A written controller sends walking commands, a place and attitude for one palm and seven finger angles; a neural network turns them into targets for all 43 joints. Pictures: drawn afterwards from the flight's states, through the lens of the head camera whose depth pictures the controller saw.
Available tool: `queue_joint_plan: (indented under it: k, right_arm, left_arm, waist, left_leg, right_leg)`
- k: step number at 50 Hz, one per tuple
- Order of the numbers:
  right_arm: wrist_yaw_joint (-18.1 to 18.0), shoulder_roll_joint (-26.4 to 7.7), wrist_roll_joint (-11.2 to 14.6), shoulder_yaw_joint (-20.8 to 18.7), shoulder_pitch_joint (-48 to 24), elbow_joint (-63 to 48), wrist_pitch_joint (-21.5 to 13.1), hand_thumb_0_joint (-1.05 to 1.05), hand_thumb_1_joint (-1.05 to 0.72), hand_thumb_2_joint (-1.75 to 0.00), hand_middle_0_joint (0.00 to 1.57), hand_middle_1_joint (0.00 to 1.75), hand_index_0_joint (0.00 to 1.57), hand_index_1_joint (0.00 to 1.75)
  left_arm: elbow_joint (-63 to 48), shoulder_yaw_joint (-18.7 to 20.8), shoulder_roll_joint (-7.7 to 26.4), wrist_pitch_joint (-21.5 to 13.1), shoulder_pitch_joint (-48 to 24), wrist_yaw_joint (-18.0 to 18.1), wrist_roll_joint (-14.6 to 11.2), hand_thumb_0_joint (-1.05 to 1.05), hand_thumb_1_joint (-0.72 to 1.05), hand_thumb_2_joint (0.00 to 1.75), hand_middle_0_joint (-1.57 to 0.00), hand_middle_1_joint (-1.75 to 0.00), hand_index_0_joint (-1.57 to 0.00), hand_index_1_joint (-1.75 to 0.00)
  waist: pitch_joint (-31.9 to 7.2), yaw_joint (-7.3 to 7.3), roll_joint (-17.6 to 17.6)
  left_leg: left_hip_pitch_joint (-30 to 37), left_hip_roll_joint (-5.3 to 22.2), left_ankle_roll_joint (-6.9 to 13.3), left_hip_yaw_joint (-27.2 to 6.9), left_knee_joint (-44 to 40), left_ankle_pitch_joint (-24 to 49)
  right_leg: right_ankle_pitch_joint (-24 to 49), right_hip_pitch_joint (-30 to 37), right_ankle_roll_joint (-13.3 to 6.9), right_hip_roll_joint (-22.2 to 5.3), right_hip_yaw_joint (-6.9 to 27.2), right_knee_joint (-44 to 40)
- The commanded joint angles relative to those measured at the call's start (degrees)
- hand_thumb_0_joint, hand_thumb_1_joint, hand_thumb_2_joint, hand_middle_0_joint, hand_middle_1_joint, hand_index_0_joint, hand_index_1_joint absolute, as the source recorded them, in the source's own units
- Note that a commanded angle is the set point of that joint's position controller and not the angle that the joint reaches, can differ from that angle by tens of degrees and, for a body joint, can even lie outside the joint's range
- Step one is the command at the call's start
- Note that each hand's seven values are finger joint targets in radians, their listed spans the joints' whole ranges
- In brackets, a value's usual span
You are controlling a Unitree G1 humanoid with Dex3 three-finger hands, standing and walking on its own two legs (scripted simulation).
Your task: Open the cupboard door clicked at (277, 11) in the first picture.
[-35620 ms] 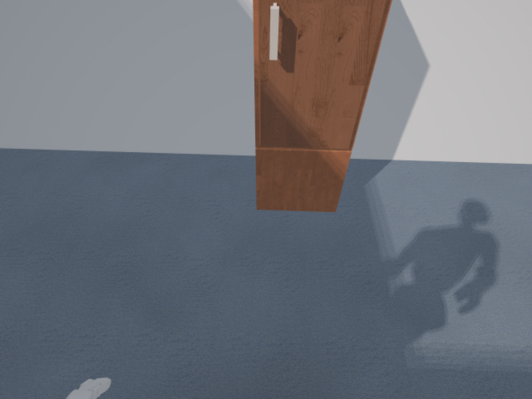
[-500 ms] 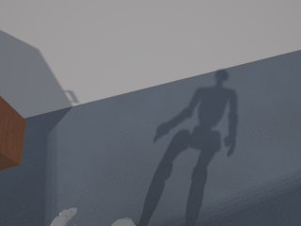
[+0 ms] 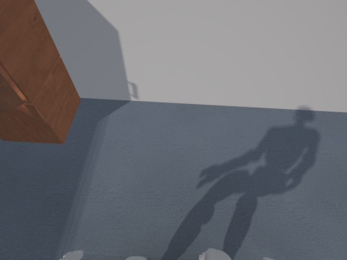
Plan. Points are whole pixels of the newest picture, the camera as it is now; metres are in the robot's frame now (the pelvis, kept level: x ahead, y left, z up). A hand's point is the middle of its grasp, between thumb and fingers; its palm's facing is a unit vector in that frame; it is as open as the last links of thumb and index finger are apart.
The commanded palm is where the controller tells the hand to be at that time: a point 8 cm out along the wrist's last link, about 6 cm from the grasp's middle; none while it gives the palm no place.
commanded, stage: turn to face it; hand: left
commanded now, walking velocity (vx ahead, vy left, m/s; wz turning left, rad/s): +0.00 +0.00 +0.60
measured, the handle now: out of the picture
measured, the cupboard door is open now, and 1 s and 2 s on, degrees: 45 45 45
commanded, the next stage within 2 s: take the last steps up to it in 1.18 s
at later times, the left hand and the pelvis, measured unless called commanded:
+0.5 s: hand out of the picture +0.02 +0.21 -0.18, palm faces +0.33 -0.92 -0.23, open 7.4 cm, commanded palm none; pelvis +0.02 -0.01 -0.01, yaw +19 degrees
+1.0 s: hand out of the picture -0.03 +0.17 -0.17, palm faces +0.58 -0.78 -0.21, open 7.4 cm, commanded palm none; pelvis +0.04 -0.02 +0.00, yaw +36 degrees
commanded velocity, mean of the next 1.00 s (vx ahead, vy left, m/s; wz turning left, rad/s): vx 0.00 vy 0.00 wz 0.54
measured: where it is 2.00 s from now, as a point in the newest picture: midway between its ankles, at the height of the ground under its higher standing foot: outside the picture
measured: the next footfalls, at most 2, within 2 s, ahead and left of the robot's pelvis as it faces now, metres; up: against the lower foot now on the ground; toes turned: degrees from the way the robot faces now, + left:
right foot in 0.10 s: +0.06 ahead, -0.15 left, +0.00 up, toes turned +1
left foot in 0.40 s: +0.03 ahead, +0.11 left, +0.00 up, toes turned +20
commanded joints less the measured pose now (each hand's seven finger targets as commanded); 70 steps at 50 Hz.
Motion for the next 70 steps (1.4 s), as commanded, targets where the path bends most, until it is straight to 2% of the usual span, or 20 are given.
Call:
queue_joint_plan:
  k: [1, 3, 5, 6, 10, 17, 18, 19, 21, 33, 34, 36, 41, 49, 51, 52, 66, 67, 69, 70]
  right_arm:
    - [-0.6, -13.04, -0.13, -3.98, -0.52, -3.95, -0.54, 0.0, -0.9, -0.9, 0.2, 0.3, 0.2, 0.3]
    - [-0.3, -11.95, 0.49, -4.02, -2.99, -4.85, -0.22, 0.0, -0.9, -0.9, 0.2, 0.3, 0.2, 0.3]
    - [0.47, -5.88, 1.07, -3.18, -3.41, -7.04, -0.18, 0.0, -0.9, -0.9, 0.2, 0.3, 0.2, 0.3]
    - [0.83, -8.33, 0.61, -3.48, -3.67, -6.69, 0.1, 0.0, -0.9, -0.9, 0.2, 0.3, 0.2, 0.3]
    - [1.88, -5.72, 0.65, -2.98, -2.45, -4.22, 0.96, 0.0, -0.9, -0.9, 0.2, 0.3, 0.2, 0.3]
    - [2.13, -4.64, 0.84, -1.86, -0.29, -3.93, -0.54, 0.0, -0.9, -0.9, 0.2, 0.3, 0.2, 0.3]
    - [1.94, -7.5, 0.74, -2.64, 3.12, -3.32, -0.94, 0.0, -0.9, -0.9, 0.2, 0.3, 0.2, 0.3]
    - [1.51, -13.54, 0.41, -4.21, 6.99, -3.35, -1.46, 0.0, -0.9, -0.9, 0.2, 0.3, 0.2, 0.3]
    - [0.19, -17.26, 0.04, -4.95, 11.09, -1.86, -0.86, 0.0, -0.9, -0.9, 0.2, 0.3, 0.2, 0.3]
    - [-0.45, -12.15, 0.28, -3.9, -1.09, -3.78, -0.46, 0.0, -0.9, -0.9, 0.2, 0.3, 0.2, 0.3]
    - [-0.16, -10.64, 0.76, -3.73, -2.36, -4.47, -0.44, 0.0, -0.9, -0.9, 0.2, 0.3, 0.2, 0.3]
    - [0.57, -6.92, 0.87, -3.27, -2.53, -6.22, -0.22, 0.0, -0.9, -0.9, 0.2, 0.3, 0.2, 0.3]
    - [1.9, -5.39, 0.5, -3.0, -1.27, -3.36, 1.24, 0.0, -0.9, -0.9, 0.2, 0.3, 0.2, 0.3]
    - [1.69, -4.23, 0.97, -1.68, 1.45, -2.42, -0.78, 0.0, -0.9, -0.9, 0.2, 0.3, 0.2, 0.3]
    - [0.63, -13.85, 0.22, -3.83, 7.46, -1.78, -1.62, 0.0, -0.9, -0.9, 0.2, 0.3, 0.2, 0.3]
    - [-0.19, -15.53, 0.19, -4.08, 9.63, -0.8, -1.13, 0.0, -0.9, -0.9, 0.2, 0.3, 0.2, 0.3]
    - [-1.12, -9.04, 0.34, -1.8, 0.94, 0.19, -1.3, 0.0, -0.9, -0.9, 0.2, 0.3, 0.2, 0.3]
    - [-0.81, -7.9, 0.73, -1.74, 0.35, -0.09, -1.25, 0.0, -0.9, -0.9, 0.2, 0.3, 0.2, 0.3]
    - [0.38, -5.21, 0.71, -1.51, -2.59, -3.26, -0.94, 0.0, -0.9, -0.9, 0.2, 0.3, 0.2, 0.3]
    - [1.02, -6.77, 0.2, -1.97, -4.21, -3.64, -0.7, 0.0, -0.9, -0.9, 0.2, 0.3, 0.2, 0.3]
  left_arm:
    - [-4.21, 0.55, 3.44, -1.81, 2.5, 0.03, -0.49, 0.0, 0.9, 0.9, -0.2, -0.3, -0.2, -0.3]
    - [-3.17, 1.19, 4.93, -2.54, 7.2, 0.34, -0.37, 0.0, 0.9, 0.9, -0.2, -0.3, -0.2, -0.3]
    - [-3.68, 2.68, 13.82, -3.34, 8.77, 1.2, 0.89, 0.0, 0.9, 0.9, -0.2, -0.3, -0.2, -0.3]
    - [-4.33, 2.08, 12.61, -3.34, 6.82, 1.4, 0.45, 0.0, 0.9, 0.9, -0.2, -0.3, -0.2, -0.3]
    - [-5.9, 0.61, 7.15, -3.57, 0.61, 1.47, 0.44, 0.0, 0.9, 0.9, -0.2, -0.3, -0.2, -0.3]
    - [-3.27, 1.95, 10.57, -3.57, 5.31, 0.73, 0.11, 0.0, 0.9, 0.9, -0.2, -0.3, -0.2, -0.3]
    - [-3.79, 1.83, 9.56, -3.33, 4.73, 0.44, -0.32, 0.0, 0.9, 0.9, -0.2, -0.3, -0.2, -0.3]
    - [-5.72, 1.05, 5.83, -3.08, 4.38, 0.03, -0.7, 0.0, 0.9, 0.9, -0.2, -0.3, -0.2, -0.3]
    - [-8.52, 0.41, 5.04, -2.08, -1.86, 0.49, -0.32, 0.0, 0.9, 0.9, -0.2, -0.3, -0.2, -0.3]
    - [-3.67, 0.66, 3.88, -2.28, 4.63, 0.3, -0.59, 0.0, 0.9, 0.9, -0.2, -0.3, -0.2, -0.3]
    - [-3.27, 1.26, 6.27, -2.81, 7.4, 0.62, -0.27, 0.0, 0.9, 0.9, -0.2, -0.3, -0.2, -0.3]
    - [-3.83, 2.33, 13.63, -3.38, 7.78, 1.38, 0.66, 0.0, 0.9, 0.9, -0.2, -0.3, -0.2, -0.3]
    - [-5.64, 0.41, 6.55, -3.7, 0.11, 1.39, 0.34, 0.0, 0.9, 0.9, -0.2, -0.3, -0.2, -0.3]
    - [-1.84, 1.56, 9.54, -3.79, 5.62, 0.69, 0.16, 0.0, 0.9, 0.9, -0.2, -0.3, -0.2, -0.3]
    - [-4.72, 0.22, 3.7, -3.05, 4.34, 0.23, -0.85, 0.0, 0.9, 0.9, -0.2, -0.3, -0.2, -0.3]
    - [-5.27, -0.27, 3.68, -2.32, 1.27, 0.61, -0.49, 0.0, 0.9, 0.9, -0.2, -0.3, -0.2, -0.3]
    - [1.32, -0.31, 1.81, -2.48, 7.4, 0.03, -0.34, 0.0, 0.9, 0.9, -0.2, -0.3, -0.2, -0.3]
    - [2.01, 0.2, 3.47, -3.17, 9.78, 0.07, 0.06, 0.0, 0.9, 0.9, -0.2, -0.3, -0.2, -0.3]
    - [1.67, 2.2, 12.58, -3.83, 13.01, 0.58, 0.85, 0.0, 0.9, 0.9, -0.2, -0.3, -0.2, -0.3]
    - [0.87, 1.92, 11.81, -3.95, 11.28, 0.64, 0.4, 0.0, 0.9, 0.9, -0.2, -0.3, -0.2, -0.3]
  waist:
    - [-9.1, 0.08, 10.84]
    - [-8.78, 2.82, 6.78]
    - [-7.78, 4.54, -19.72]
    - [-6.49, 3.43, -15.17]
    - [-5.07, -0.15, -13.24]
    - [-9.88, 0.28, -5.93]
    - [-11.8, -1.84, -0.26]
    - [-14.31, -3.64, 16.27]
    - [-13.46, -5.57, 12.3]
    - [-8.81, 1.53, 10.02]
    - [-9.36, 3.32, 4.83]
    - [-7.63, 4.11, -18.49]
    - [-3.49, -0.53, -12.28]
    - [-10.1, -0.32, -7.14]
    - [-12.46, -3.62, 18.02]
    - [-13.36, -4.73, 16.76]
    - [-9.42, 2.03, 8.46]
    - [-8.81, 3.47, 3.93]
    - [-3.8, 6.48, -18.22]
    - [0.03, 5.52, -12.03]
  left_leg:
    - [2.12, 11.75, 7.62, -13.7, -8.3, 16.51]
    - [-5.47, 7.99, 4.32, -12.48, -3.27, 9.39]
    - [-18.26, -3.85, -2.52, 1.27, 22.18, -18.78]
    - [-16.31, 0.18, -1.72, -1.47, 32.71, -19.02]
    - [-13.69, 2.81, -3.62, 2.28, 32.72, -12.21]
    - [2.65, -0.17, -2.62, 8.86, -2.14, -0.29]
    - [10.92, 2.84, -1.09, 4.32, -6.96, 8.68]
    - [20.06, 17.88, 5.86, -16.51, -8.86, 26.79]
    - [16.08, 24.34, 14.36, -20.91, -9.48, 30.81]
    - [-2.16, 9.69, 5.96, -14.08, -6.11, 14.85]
    - [-7.48, 6.43, 3.42, -12.19, -1.57, 8.41]
    - [-17.19, -2.74, -2.25, 0.39, 25.68, -20.03]
    - [-13.41, 2.43, -3.49, 1.96, 33.62, -10.85]
    - [5.89, 0.3, -2.1, 7.23, -4.93, 2.25]
    - [19.48, 20.95, 8.3, -18.76, -10.31, 31.85]
    - [16.87, 23.7, 13.12, -18.61, -9.92, 37.04]
    - [1.61, 10.83, 6.72, -8.32, -7.9, 11.09]
    - [-4.05, 6.82, 4.12, -5.8, -3.24, -0.49]
    - [-20.73, -1.62, -0.94, 1.83, 24.17, -20.96]
    - [-22.92, 1.39, -0.59, -1.61, 31.94, -16.47]
  right_leg:
    - [2.92, 8.83, -0.4, 2.78, -1.16, -13.73]
    - [12.21, 19.72, -0.85, 2.26, -0.92, -28.19]
    - [10.44, 23.15, -10.34, -22.68, 24.1, -43.09]
    - [10.99, 16.32, -13.17, -23.46, 21.38, -42.07]
    - [29.95, 15.56, -10.49, -14.66, 3.54, -36.18]
    - [37.57, 18.47, -6.4, -14.57, -4.08, -22.31]
    - [31.86, 12.02, -3.48, -12.96, -6.4, -14.92]
    - [3.28, -2.99, 1.12, -4.99, -8.65, -1.84]
    - [-9.48, -8.0, 0.23, -3.06, 0.84, 11.49]
    - [9.95, 15.71, -0.77, 3.43, -1.34, -22.88]
    - [12.59, 22.58, -1.39, 0.31, 2.04, -31.68]
    - [12.85, 20.82, -11.92, -24.07, 23.97, -42.6]
    - [25.84, 13.2, -10.21, -14.2, 3.57, -37.72]
    - [35.76, 16.61, -5.68, -13.49, -3.13, -22.86]
    - [-4.74, -4.42, 1.4, -3.01, -7.87, -3.64]
    - [-10.74, -3.99, 0.18, -2.39, -1.51, 4.16]
    - [8.73, 17.64, -1.45, 2.95, -2.58, -23.56]
    - [9.51, 23.92, -2.05, 0.57, -0.08, -32.19]
    - [-6.54, 24.54, -12.43, -23.74, 28.4, -47.08]
    - [-12.84, 18.62, -14.37, -24.15, 27.33, -49.11]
